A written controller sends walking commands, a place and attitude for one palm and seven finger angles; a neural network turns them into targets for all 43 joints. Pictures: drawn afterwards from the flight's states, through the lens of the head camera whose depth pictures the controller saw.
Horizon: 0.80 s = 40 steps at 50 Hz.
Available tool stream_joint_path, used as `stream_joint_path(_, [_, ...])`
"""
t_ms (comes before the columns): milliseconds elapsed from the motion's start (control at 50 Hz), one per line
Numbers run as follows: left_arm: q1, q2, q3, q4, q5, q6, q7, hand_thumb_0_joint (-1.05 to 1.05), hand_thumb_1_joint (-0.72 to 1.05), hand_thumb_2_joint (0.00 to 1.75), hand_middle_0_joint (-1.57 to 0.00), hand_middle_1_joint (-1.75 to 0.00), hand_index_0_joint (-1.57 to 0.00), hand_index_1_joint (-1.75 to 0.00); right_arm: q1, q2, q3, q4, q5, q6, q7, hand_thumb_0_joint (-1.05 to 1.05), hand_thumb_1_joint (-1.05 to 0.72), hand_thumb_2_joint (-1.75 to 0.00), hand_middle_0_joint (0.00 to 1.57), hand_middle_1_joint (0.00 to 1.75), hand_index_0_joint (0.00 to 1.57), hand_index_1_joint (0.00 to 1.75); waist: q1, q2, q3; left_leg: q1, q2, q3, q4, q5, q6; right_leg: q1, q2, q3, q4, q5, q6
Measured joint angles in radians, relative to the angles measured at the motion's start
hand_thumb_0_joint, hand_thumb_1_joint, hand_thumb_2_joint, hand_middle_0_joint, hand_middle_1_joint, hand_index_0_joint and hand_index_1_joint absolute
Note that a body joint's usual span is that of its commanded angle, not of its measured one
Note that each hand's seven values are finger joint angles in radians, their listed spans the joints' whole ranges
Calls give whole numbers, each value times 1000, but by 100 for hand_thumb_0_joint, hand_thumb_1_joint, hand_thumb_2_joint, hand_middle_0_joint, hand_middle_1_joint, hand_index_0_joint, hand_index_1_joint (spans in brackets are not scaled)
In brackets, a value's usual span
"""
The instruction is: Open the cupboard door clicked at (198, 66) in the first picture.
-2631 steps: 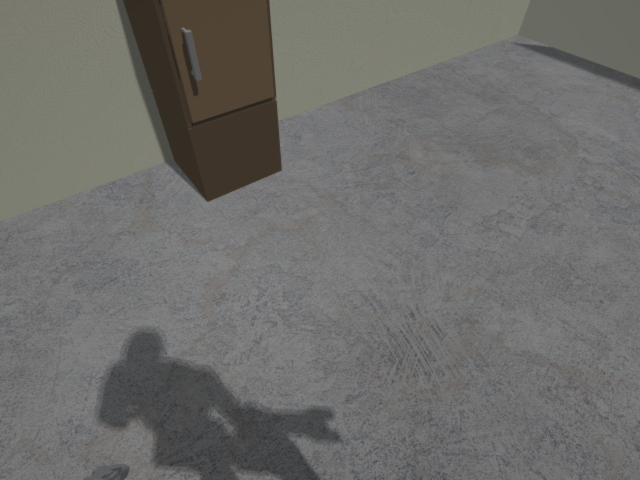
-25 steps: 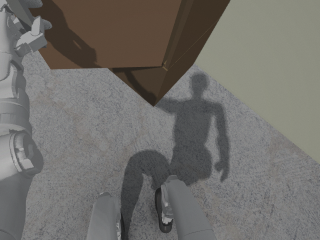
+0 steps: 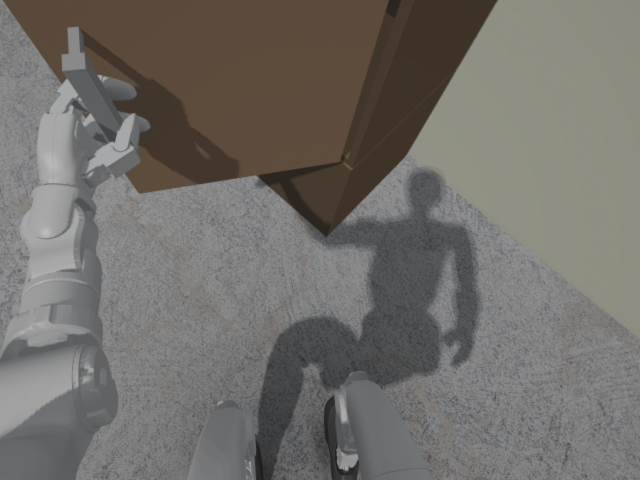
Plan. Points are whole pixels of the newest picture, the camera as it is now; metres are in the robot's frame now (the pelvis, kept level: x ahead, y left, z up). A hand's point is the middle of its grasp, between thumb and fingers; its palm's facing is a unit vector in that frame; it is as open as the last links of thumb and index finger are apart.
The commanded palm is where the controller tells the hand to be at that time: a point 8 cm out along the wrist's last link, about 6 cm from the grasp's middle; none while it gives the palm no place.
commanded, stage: pull the door open along its arc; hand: left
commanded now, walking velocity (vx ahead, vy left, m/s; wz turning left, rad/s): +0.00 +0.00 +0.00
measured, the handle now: (106, 103) +0.55 +0.21 +0.03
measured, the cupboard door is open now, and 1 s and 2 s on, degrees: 56 98 99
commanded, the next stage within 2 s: open thumb and fingers to let go in 0.62 s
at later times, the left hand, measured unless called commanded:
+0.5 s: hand (225, 258) +0.36 +0.08 +0.02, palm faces +0.42 -0.91 +0.01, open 5.8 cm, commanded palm +0.29 +0.09 +0.02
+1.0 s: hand (277, 290) +0.32 +0.03 +0.03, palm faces +0.39 -0.92 -0.04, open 7.3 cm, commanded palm +0.27 +0.07 +0.02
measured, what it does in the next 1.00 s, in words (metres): shifts its weight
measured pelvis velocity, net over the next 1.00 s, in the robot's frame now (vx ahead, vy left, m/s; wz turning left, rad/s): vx -0.01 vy -0.05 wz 0.09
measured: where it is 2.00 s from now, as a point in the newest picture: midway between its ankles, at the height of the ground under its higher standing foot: (297, 479)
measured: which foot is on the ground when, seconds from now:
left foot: down 0.00-1.00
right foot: down 0.00-1.00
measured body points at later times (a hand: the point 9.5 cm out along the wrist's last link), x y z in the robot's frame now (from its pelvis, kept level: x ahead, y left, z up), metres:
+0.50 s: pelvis +0.00 -0.01 +0.01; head +0.12 +0.00 +0.45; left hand +0.33 +0.12 +0.03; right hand +0.16 -0.23 -0.11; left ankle -0.02 +0.10 -0.62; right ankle +0.04 -0.13 -0.62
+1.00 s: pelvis -0.01 -0.05 +0.01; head +0.09 -0.06 +0.45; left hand +0.30 +0.07 +0.03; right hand +0.19 -0.25 -0.11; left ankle -0.02 +0.10 -0.62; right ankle +0.04 -0.13 -0.62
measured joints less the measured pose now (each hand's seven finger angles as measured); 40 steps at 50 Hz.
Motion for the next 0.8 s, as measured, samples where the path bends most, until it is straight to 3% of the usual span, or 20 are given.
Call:
stream_joint_path(60, [78,-64,-33,-67,-19,-6,24,0,73,75,-37,-135,-37,-135,-10,1,-10,-8,3,-7,-1,1,-90,-90,20,30,20,30,21,-3,-10,32,-6,3,-20,2,1,30,-5,3,-13,-3,2])
stream_joint_path(140, [183,-216,-80,-183,-22,-33,240,0,71,75,-36,-133,-38,-135,-33,6,-32,-20,-16,-28,11,1,-90,-90,20,30,20,30,52,-5,-30,60,-12,9,-35,2,0,54,-10,10,-19,-8,5])
stream_joint_path(260, [322,-407,-200,-314,92,-74,601,0,72,78,-35,-134,-37,-132,-89,29,-54,-26,-58,-45,38,1,-90,-90,20,30,20,30,94,-9,-44,100,-18,18,-45,-1,-2,84,-16,19,-12,-19,3])
stream_joint_path(360, [414,-500,-324,-356,193,-88,782,0,73,79,-33,-133,-36,-133,-126,57,-60,-4,-81,-55,38,1,-90,-90,20,30,20,30,127,-15,-42,133,-28,12,-58,6,-8,116,-25,14,-11,-25,-3])
stream_joint_path(500, [531,-565,-470,-401,257,-96,870,0,72,77,-33,-133,-35,-134,-156,83,-63,32,-97,-86,22,1,-90,-90,20,30,20,30,151,-21,-41,161,-36,-11,-66,16,-23,150,-35,-8,-8,-30,-19])
stream_joint_path(560, [589,-588,-526,-437,272,-85,877,1,72,77,-32,-133,-36,-134,-163,86,-63,37,-98,-105,17,1,-90,-90,20,30,20,30,158,-19,-43,171,-36,-17,-67,19,-28,159,-36,-14,-6,-32,-25])
stream_joint_path(660, [669,-574,-622,-493,294,-56,869,1,71,75,-34,-133,-36,-135,-182,93,-56,39,-97,-137,9,1,-90,-90,20,30,20,30,162,-20,-45,187,-35,-18,-70,22,-38,169,-35,-15,4,-36,-37])
stream_joint_path(740, [684,-569,-656,-499,292,-40,880,1,71,75,-35,-134,-38,-135,-209,95,-46,43,-93,-156,-2,1,-90,-90,20,30,20,30,160,-16,-41,198,-36,-21,-73,28,-48,176,-36,-17,12,-38,-46])
stream_joint_path(800, [648,-576,-630,-469,287,-42,898,1,69,76,-38,-134,-38,-135,-232,94,-43,56,-96,-165,-16,1,-90,-90,20,30,20,30,163,-18,-41,189,-38,-25,-67,33,-56,166,-39,-21,25,-39,-53])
